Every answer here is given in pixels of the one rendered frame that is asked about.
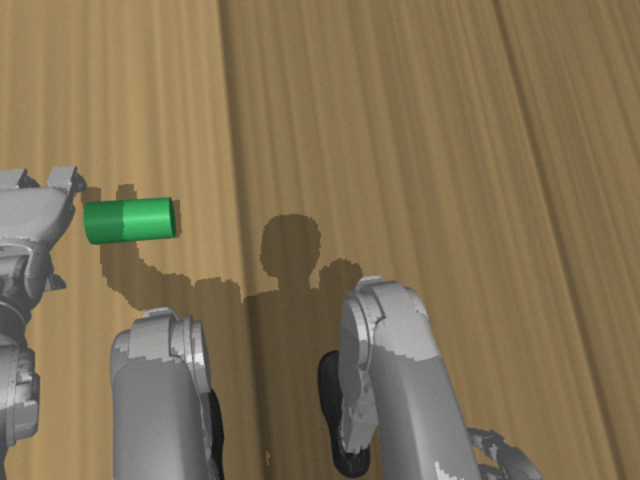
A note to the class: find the left robot hand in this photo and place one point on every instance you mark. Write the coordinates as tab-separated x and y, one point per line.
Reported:
39	214

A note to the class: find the can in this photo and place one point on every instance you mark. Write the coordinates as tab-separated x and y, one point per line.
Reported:
129	220

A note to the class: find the left robot arm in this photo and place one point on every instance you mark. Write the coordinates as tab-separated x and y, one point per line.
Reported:
24	268

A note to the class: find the left robot foot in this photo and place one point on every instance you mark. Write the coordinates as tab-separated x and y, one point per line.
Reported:
217	436

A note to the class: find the right robot hand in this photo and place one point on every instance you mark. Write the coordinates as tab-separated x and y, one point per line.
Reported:
513	463

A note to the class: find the right robot foot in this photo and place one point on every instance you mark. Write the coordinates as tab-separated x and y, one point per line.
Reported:
348	464

